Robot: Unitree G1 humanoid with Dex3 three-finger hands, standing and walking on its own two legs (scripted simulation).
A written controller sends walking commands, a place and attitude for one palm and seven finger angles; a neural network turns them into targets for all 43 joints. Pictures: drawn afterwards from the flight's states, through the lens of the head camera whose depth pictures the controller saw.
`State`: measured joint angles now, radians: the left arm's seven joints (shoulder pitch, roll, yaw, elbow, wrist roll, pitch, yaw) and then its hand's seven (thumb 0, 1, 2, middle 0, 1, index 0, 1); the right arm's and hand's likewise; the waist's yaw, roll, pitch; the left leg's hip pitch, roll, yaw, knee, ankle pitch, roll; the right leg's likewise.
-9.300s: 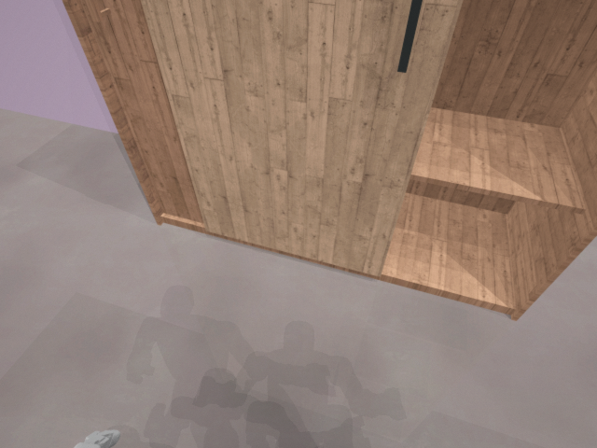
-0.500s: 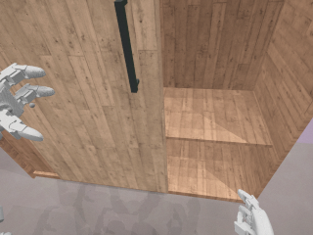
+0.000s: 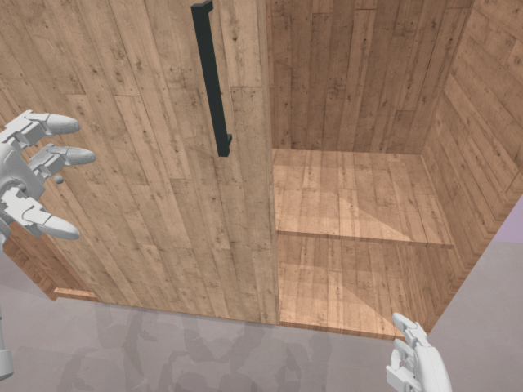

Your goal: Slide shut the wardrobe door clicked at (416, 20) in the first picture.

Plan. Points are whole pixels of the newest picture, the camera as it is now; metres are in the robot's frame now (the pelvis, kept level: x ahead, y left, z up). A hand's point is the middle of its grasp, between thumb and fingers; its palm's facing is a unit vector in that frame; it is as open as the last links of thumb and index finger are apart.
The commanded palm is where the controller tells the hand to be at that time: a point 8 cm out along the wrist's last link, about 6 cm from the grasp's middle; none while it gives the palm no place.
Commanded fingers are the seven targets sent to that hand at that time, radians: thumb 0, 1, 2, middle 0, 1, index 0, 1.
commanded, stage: move the hooked fingers beside the handle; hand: left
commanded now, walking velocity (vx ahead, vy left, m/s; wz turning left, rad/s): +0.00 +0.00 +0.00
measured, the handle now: (216, 86) +0.55 +0.14 +0.25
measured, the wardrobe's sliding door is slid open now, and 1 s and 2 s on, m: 0.50 0.50 0.50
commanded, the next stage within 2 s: none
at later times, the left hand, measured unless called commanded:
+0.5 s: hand (108, 151) +0.34 +0.25 +0.24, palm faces +0.03 -1.00 -0.07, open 14.0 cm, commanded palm +0.32 +0.29 +0.24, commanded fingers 0.00 -0.50 0.30 -0.30 -1.20 -0.30 -1.20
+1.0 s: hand (142, 129) +0.40 +0.23 +0.24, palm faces +0.01 -1.00 -0.04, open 14.0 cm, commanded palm +0.39 +0.27 +0.23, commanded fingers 0.00 -0.50 0.30 -0.30 -1.20 -0.30 -1.20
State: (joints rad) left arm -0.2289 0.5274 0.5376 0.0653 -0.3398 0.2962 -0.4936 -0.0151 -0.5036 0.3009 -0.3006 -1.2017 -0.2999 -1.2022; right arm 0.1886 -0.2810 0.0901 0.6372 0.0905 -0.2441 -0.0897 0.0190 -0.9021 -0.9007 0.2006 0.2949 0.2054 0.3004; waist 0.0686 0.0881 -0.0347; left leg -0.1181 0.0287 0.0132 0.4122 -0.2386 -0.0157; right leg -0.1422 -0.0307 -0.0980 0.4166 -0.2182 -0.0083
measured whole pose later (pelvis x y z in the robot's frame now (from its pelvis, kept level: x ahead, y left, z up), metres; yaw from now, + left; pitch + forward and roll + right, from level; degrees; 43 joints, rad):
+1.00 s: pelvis +0.01 +0.01 +0.00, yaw -2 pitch +0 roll +0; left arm -0.65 0.47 0.39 0.52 -0.22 0.21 -0.34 -0.02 -0.50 0.30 -0.30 -1.20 -0.30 -1.20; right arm 0.24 -0.28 0.06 0.66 0.08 -0.18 -0.09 0.02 -0.90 -0.90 0.20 0.29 0.21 0.30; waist 0.00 0.07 -0.04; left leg -0.16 0.02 0.04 0.41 -0.24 -0.01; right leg -0.20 -0.03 -0.07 0.42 -0.21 0.00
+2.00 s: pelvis +0.02 +0.02 +0.00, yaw -3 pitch +5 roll -1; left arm -0.92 0.52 0.39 0.94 -0.14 0.03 -0.29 -0.02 -0.50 0.30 -0.30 -1.20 -0.29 -1.20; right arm 0.37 -0.30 0.02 0.72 0.06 -0.15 -0.08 0.02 -0.90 -0.90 0.20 0.29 0.21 0.30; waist -0.07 0.04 -0.04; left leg -0.26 0.03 0.06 0.44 -0.27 0.01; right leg -0.28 -0.02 -0.04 0.40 -0.20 0.01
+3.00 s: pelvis +0.01 +0.01 +0.00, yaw -3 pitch +4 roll +0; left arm -0.99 0.43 0.35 0.99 -0.11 0.04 -0.17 -0.02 -0.50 0.30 -0.30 -1.20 -0.30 -1.20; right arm 0.33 -0.28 0.03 0.72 0.05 -0.16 -0.08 0.01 -0.90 -0.90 0.20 0.29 0.21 0.30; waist -0.07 0.05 -0.04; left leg -0.25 0.04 0.06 0.44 -0.26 0.00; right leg -0.29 -0.02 -0.05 0.43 -0.21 0.00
